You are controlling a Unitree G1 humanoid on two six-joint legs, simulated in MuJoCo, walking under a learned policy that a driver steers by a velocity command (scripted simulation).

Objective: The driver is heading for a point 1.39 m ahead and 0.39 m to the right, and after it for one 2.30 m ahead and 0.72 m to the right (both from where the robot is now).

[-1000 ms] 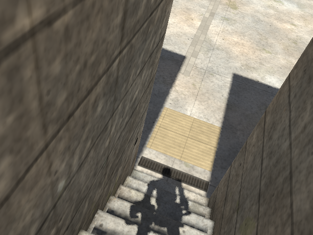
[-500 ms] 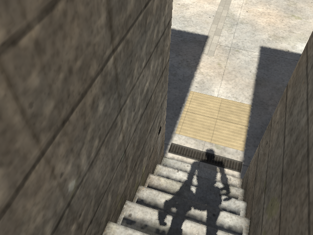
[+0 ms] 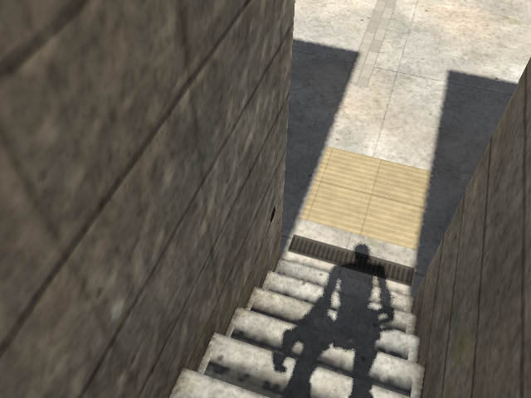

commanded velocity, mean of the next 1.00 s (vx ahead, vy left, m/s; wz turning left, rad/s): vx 0.28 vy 0.00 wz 0.00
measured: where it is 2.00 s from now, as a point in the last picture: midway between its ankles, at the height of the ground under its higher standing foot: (310, 359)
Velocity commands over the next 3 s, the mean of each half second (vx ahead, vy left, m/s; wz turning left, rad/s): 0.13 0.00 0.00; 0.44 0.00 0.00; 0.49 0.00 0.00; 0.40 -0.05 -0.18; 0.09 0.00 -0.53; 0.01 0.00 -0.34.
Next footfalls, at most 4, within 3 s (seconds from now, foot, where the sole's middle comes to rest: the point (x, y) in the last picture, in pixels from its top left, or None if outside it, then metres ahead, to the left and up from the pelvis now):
1.38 right None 0.45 -0.17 -1.19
1.70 left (270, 373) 0.78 -0.01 -1.40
2.18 right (323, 356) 0.93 -0.24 -1.60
2.76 left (307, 328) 1.16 -0.20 -1.81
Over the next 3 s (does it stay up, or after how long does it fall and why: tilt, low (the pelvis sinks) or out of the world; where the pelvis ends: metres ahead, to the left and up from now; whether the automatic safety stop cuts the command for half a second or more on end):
stays up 1.09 -0.26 -1.04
